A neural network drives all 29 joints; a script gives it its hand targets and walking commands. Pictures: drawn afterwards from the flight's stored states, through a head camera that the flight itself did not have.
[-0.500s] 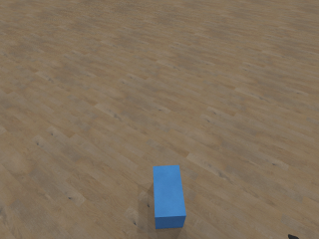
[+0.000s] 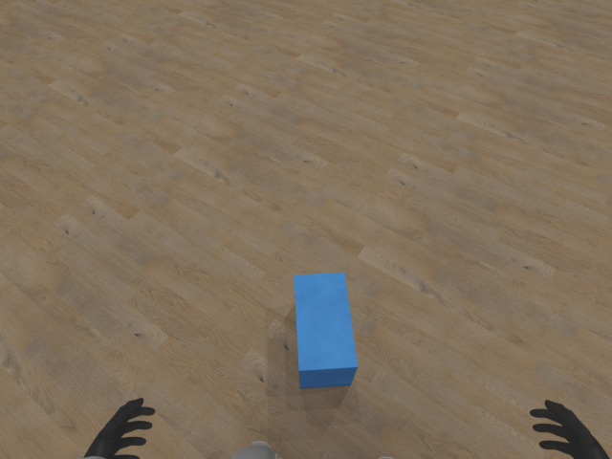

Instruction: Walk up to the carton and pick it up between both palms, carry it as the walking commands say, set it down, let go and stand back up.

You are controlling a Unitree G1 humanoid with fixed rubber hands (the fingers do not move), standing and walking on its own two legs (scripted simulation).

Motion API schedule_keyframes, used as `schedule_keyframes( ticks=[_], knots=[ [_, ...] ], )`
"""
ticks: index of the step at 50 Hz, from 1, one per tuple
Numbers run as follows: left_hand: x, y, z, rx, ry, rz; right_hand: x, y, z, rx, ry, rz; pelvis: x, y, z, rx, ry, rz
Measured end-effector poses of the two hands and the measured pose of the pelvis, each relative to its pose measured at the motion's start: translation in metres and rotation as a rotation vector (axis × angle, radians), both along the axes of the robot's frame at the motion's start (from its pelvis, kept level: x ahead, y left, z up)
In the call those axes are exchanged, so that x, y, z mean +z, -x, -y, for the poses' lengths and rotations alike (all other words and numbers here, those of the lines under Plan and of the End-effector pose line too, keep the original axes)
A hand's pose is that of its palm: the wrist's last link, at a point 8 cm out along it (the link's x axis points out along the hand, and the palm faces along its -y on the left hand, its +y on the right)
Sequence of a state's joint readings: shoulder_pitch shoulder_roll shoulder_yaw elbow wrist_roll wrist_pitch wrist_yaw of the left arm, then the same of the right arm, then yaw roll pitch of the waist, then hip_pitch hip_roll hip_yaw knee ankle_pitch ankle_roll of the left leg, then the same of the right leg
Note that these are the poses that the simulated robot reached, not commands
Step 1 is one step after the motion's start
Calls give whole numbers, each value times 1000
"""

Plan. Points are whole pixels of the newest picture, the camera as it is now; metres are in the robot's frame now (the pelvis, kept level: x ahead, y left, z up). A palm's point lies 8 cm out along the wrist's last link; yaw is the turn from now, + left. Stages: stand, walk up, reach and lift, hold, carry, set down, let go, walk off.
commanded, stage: reach and lift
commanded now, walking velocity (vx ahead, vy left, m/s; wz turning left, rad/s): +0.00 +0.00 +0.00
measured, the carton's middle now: (322, 330) +0.53 -0.01 -0.65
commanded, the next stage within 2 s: none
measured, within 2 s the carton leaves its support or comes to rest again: neither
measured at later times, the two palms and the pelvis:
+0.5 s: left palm (149, 372) +0.26 +0.27 -0.12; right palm (510, 358) +0.29 -0.27 -0.10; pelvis +0.01 +0.02 -0.02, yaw +0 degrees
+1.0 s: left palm (205, 302) +0.40 +0.22 -0.16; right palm (449, 293) +0.42 -0.22 -0.15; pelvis -0.02 +0.00 -0.05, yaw +0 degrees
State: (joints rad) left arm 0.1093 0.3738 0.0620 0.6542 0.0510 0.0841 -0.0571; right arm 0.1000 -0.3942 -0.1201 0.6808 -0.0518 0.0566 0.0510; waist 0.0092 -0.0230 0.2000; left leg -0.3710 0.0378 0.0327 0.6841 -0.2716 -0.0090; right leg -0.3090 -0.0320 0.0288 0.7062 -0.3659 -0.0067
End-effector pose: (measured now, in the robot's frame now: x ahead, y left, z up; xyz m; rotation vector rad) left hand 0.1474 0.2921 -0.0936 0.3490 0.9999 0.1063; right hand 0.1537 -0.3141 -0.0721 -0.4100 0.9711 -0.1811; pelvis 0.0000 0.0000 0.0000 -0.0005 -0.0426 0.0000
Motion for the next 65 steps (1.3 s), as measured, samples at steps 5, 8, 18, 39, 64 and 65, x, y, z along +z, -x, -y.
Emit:
schedule_keyframes(
  ticks=[5, 8, 18, 39, 64, 65],
  knots=[
    [-8, -22, 3, -11, 26, 1, -5, -19, -10, 4, -7, -21, -2, -5, -7, -1, 10, -6],
    [-13, -36, 4, 1, 35, 4, -5, -41, -21, 15, -21, -6, -3, -11, -12, -2, 18, -22],
    [-19, -86, 9, 50, 48, 83, -6, -114, -46, 58, -53, 107, -13, -25, -22, -3, 32, -175],
    [-45, -191, 63, 18, 93, 193, -55, -202, -64, 88, -133, 198, -41, 16, -2, 2, 10, -414],
    [-95, -319, 100, 82, 180, 336, -103, -331, -117, 62, -251, 329, -62, 24, -4, -1, 18, -706],
    [-97, -324, 103, 79, 182, 342, -105, -335, -119, 63, -258, 335, -63, 24, -4, -1, 17, -714]
  ],
)
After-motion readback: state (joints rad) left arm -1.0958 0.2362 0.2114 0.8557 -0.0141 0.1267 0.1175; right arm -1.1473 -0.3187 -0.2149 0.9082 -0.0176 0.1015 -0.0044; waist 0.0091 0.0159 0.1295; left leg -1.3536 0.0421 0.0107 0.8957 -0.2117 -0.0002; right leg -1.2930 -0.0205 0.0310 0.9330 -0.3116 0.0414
